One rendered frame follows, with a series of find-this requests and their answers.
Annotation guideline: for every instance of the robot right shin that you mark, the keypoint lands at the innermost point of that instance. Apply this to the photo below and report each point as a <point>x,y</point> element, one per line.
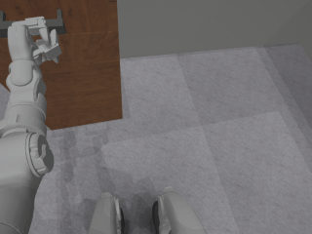
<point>164,226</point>

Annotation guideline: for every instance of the robot left upper arm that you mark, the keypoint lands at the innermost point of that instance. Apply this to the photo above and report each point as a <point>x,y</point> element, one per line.
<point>24,160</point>

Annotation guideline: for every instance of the handle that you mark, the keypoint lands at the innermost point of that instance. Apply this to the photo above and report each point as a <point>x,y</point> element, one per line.
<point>56,24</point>

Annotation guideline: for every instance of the left robot hand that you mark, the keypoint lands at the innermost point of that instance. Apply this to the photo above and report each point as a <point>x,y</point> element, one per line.
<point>22,46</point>

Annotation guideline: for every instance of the cabinet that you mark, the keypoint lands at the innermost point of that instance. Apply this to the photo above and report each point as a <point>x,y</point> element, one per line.
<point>84,87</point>

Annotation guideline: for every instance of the robot left forearm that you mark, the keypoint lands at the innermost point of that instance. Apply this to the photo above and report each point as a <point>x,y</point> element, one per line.
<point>26,110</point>

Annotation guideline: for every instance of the robot shin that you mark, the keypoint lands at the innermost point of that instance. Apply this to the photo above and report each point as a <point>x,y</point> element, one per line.
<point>164,226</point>
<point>118,225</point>

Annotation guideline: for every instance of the robot left shin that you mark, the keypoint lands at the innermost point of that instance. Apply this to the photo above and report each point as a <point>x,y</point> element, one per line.
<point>118,225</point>

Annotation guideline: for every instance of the drawer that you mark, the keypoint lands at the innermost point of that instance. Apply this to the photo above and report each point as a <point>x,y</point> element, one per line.
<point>79,16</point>

